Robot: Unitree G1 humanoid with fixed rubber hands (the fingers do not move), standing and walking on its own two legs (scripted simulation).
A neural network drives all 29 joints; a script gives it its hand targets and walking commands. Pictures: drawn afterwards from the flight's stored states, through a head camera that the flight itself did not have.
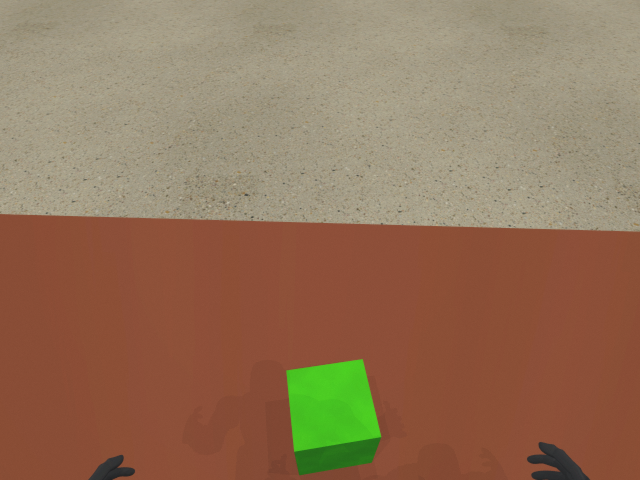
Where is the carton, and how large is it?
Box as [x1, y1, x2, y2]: [286, 359, 380, 474]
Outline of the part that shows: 362,359 286,370 293,444 299,474 371,462 380,438 380,433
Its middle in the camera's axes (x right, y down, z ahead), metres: +0.03 +0.49 +1.07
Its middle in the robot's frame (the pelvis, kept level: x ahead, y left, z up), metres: +0.41 -0.02 -0.65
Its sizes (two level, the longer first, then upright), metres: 0.210 0.200 0.250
